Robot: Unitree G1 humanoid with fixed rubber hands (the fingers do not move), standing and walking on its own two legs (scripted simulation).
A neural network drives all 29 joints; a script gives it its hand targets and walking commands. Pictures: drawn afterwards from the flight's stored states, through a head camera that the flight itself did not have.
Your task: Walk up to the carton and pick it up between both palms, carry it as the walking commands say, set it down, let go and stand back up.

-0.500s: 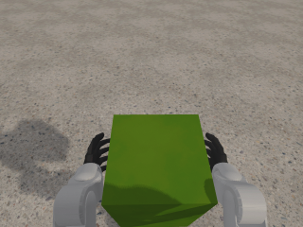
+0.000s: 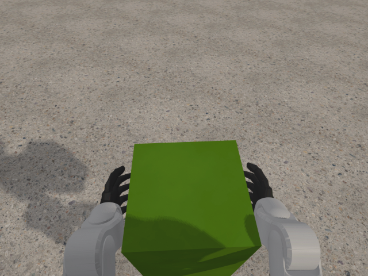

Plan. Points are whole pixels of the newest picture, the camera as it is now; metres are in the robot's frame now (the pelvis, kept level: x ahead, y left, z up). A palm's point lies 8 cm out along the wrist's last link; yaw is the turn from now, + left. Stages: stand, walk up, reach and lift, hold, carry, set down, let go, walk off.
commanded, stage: carry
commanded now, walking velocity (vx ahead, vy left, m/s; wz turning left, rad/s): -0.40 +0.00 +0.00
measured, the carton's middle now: (187, 219) +0.24 +0.00 +0.02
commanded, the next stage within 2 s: none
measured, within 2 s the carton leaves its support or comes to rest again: neither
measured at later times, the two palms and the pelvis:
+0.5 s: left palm out of the picture +0.04 +0.08 +0.10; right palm out of the picture +0.02 -0.19 +0.08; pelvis -0.21 -0.03 +0.01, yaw -3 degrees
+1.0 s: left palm out of the picture -0.20 +0.11 +0.10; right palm out of the picture -0.20 -0.17 +0.09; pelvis -0.44 -0.03 +0.00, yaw -1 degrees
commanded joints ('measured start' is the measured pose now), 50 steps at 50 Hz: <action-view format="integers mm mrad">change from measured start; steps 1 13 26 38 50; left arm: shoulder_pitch -415 -316 -298 -423 -315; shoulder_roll -855 -831 -823 -868 -830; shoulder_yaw -618 -558 -517 -619 -560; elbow -134 -71 -113 -150 -65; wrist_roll -294 -269 -258 -295 -269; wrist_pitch -14 19 -28 -22 22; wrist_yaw -145 -125 -152 -150 -124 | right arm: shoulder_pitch -315 -271 -354 -338 -265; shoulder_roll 848 799 872 875 795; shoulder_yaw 517 495 596 535 493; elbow -106 -108 -140 -127 -108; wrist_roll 255 233 294 275 234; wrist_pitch -19 4 -12 -25 5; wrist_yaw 157 146 143 168 151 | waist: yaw -28 -14 1 -25 -19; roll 240 292 -126 231 291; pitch -112 -214 -171 -74 -216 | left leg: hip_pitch -44 97 -252 -109 121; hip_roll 417 285 -11 439 283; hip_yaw -297 -232 -84 -284 -253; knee -189 -32 550 -212 -52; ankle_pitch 471 638 -184 416 613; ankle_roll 232 122 -48 248 120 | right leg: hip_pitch -28 123 311 -39 134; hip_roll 30 62 -199 48 73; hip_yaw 51 5 232 76 5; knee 534 43 -237 609 11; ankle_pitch -329 -217 193 -340 -229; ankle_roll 53 28 -132 62 36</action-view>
